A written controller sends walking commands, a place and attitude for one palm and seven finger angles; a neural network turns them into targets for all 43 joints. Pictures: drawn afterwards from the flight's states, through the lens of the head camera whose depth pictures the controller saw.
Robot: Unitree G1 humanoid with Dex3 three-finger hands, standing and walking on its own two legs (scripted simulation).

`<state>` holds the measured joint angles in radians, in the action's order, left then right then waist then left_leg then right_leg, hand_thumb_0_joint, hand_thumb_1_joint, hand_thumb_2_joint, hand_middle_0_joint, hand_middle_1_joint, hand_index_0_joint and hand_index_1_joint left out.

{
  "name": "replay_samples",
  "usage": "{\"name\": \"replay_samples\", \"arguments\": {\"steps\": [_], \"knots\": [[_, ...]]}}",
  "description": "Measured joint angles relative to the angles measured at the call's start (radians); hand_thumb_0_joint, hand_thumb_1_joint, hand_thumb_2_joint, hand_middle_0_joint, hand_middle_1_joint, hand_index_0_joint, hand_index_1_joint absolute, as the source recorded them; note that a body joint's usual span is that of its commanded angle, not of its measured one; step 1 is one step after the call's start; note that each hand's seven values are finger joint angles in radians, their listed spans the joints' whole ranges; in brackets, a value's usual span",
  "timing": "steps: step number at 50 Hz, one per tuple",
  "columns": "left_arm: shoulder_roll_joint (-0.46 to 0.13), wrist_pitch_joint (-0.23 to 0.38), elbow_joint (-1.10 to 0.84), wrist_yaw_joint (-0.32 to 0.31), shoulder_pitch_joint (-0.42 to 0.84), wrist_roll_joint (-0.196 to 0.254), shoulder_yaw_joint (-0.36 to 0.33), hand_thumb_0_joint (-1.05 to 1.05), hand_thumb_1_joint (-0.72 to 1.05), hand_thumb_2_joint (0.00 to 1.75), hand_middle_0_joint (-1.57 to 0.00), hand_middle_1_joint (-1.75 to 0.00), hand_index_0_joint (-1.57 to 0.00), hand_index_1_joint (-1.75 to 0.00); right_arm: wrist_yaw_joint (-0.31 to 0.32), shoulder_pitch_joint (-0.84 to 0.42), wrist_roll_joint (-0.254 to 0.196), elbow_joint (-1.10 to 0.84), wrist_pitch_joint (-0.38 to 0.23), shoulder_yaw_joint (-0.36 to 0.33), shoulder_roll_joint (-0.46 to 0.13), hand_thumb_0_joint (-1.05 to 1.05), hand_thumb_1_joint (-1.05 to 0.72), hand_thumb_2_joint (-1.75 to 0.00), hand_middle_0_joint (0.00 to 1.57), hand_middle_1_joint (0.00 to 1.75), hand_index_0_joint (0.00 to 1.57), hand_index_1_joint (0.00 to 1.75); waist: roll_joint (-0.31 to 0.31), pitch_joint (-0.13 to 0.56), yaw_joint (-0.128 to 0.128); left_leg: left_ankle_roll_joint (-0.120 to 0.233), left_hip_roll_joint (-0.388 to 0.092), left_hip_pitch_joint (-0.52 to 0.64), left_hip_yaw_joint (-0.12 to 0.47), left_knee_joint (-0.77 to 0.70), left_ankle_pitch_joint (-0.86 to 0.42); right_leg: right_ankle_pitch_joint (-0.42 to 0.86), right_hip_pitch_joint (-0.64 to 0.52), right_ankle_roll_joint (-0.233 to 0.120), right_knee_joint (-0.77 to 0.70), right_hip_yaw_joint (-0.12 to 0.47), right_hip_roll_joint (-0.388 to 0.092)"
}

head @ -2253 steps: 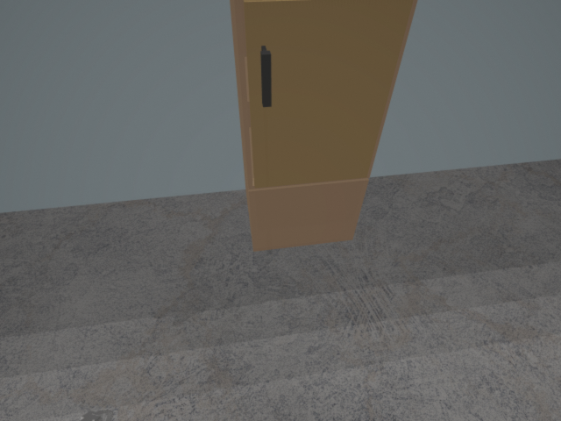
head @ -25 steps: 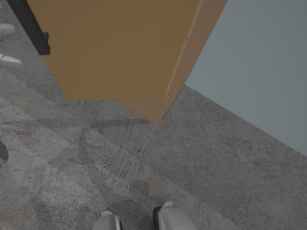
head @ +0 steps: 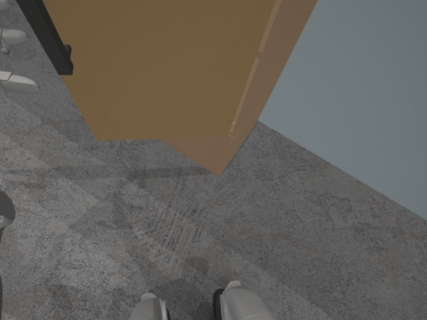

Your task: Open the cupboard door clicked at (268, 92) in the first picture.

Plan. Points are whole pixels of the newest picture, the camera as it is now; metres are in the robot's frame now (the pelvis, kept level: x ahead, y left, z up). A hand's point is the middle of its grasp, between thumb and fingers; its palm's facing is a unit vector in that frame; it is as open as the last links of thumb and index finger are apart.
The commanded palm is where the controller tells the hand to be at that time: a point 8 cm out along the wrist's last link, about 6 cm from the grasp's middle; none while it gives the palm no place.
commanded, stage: slide the fingers in behind the handle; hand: left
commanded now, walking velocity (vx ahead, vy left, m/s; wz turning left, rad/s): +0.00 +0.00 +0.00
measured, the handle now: (51, 29) +0.60 +0.21 +0.11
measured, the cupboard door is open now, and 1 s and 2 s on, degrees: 39 39 40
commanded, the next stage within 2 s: close the thumb around the handle in 1.58 s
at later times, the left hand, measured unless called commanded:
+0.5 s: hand (34, 51) +0.55 +0.22 +0.12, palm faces -0.01 -1.00 -0.02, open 13.9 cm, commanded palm +0.53 +0.26 +0.11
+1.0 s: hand (60, 54) +0.54 +0.19 +0.12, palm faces -0.01 -1.00 -0.01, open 14.0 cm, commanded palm +0.52 +0.23 +0.11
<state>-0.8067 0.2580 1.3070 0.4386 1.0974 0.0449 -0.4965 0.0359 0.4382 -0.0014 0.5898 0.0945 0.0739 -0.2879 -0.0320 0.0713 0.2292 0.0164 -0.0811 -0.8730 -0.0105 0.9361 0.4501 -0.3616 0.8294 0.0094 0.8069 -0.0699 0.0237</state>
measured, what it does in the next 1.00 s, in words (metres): stands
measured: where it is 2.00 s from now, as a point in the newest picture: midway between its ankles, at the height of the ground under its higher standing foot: outside the picture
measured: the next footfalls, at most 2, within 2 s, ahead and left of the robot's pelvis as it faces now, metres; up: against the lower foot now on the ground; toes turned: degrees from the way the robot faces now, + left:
none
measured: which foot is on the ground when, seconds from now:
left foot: down 0.00-1.00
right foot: down 0.00-1.00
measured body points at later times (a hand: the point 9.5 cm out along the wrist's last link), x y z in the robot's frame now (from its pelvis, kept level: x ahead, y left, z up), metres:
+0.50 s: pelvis +0.00 +0.00 +0.00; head +0.14 +0.03 +0.42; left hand +0.54 +0.28 +0.12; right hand -0.06 -0.26 -0.09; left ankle -0.02 +0.10 -0.69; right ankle +0.00 -0.13 -0.69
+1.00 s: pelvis +0.00 +0.00 +0.00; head +0.13 +0.01 +0.43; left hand +0.54 +0.24 +0.12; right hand -0.02 -0.27 -0.10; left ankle -0.02 +0.10 -0.69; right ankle +0.00 -0.13 -0.69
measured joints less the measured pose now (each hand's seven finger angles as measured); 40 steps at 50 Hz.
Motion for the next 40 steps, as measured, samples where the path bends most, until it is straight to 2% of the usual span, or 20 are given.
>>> {"name": "replay_samples", "arguments": {"steps": [6, 9, 12, 16, 22, 29, 40], "knots": [[-0.006, -0.017, 0.029, 0.011, 0.027, 0.011, 0.048, -0.01, -0.5, 0.3, -0.3, -1.2, -0.3, -1.2, 0.005, 0.022, 0.0, 0.015, -0.006, 0.002, -0.005, 0.0, -0.9, -0.9, 0.21, 0.3, 0.2, 0.29, -0.005, -0.006, -0.002, 0.002, 0.004, -0.009, 0.005, 0.002, -0.008, 0.006, 0.006, 0.001, 0.001, -0.004, -0.004], [-0.005, -0.019, 0.05, 0.01, 0.053, 0.017, 0.049, -0.01, -0.5, 0.3, -0.3, -1.2, -0.3, -1.2, 0.008, 0.023, 0.0, 0.02, -0.015, 0.007, -0.008, 0.0, -0.9, -0.9, 0.21, 0.3, 0.2, 0.29, 0.0, -0.01, 0.007, 0.003, 0.005, -0.021, 0.007, 0.008, -0.01, 0.008, 0.017, 0.001, 0.005, -0.006, -0.004], [0.0, -0.014, 0.039, -0.006, 0.065, 0.001, 0.05, -0.01, -0.5, 0.3, -0.3, -1.2, -0.3, -1.2, 0.007, 0.026, 0.006, 0.019, -0.025, 0.003, -0.01, 0.0, -0.9, -0.9, 0.21, 0.3, 0.2, 0.29, 0.002, -0.011, 0.017, 0.003, 0.005, -0.04, 0.008, 0.016, -0.012, 0.011, 0.034, 0.001, 0.011, -0.007, -0.004], [0.03, 0.003, -0.003, -0.035, 0.051, -0.006, 0.049, -0.01, -0.5, 0.3, -0.3, -1.2, -0.3, -1.2, -0.002, 0.036, 0.014, 0.023, -0.029, -0.007, -0.009, 0.0, -0.9, -0.9, 0.21, 0.3, 0.2, 0.29, 0.002, -0.004, 0.018, 0.004, 0.005, -0.049, 0.002, 0.018, -0.011, 0.011, 0.046, 0.003, 0.015, 0.0, -0.005], [0.053, -0.017, -0.012, -0.06, 0.026, -0.011, 0.024, -0.01, -0.49, 0.3, -0.3, -1.2, -0.3, -1.2, -0.013, 0.047, 0.014, 0.019, -0.021, -0.009, -0.004, 0.0, -0.9, -0.9, 0.21, 0.3, 0.2, 0.29, -0.003, 0.005, 0.023, 0.007, 0.001, -0.03, -0.009, 0.009, -0.005, 0.011, 0.033, 0.006, 0.006, 0.011, -0.001], [0.081, -0.009, -0.032, -0.092, 0.001, -0.006, 0.042, -0.01, -0.49, 0.3, -0.3, -1.2, -0.3, -1.2, -0.022, 0.051, 0.015, 0.019, -0.019, -0.01, 0.009, 0.0, -0.9, -0.9, 0.21, 0.3, 0.2, 0.29, -0.01, 0.005, 0.009, 0.007, 0.004, -0.005, -0.012, -0.002, -0.002, 0.006, 0.01, 0.007, -0.001, 0.013, -0.003], [0.165, 0.002, -0.065, -0.116, -0.026, 0.009, 0.076, -0.01, -0.49, 0.3, -0.3, -1.2, -0.3, -1.2, -0.032, 0.033, 0.02, 0.021, -0.027, -0.026, 0.011, 0.0, -0.9, -0.9, 0.21, 0.3, 0.2, 0.29, -0.013, 0.018, -0.011, 0.003, 0.01, 0.013, -0.008, -0.01, 0.001, -0.006, -0.006, 0.004, 0.001, 0.009, -0.008]]}}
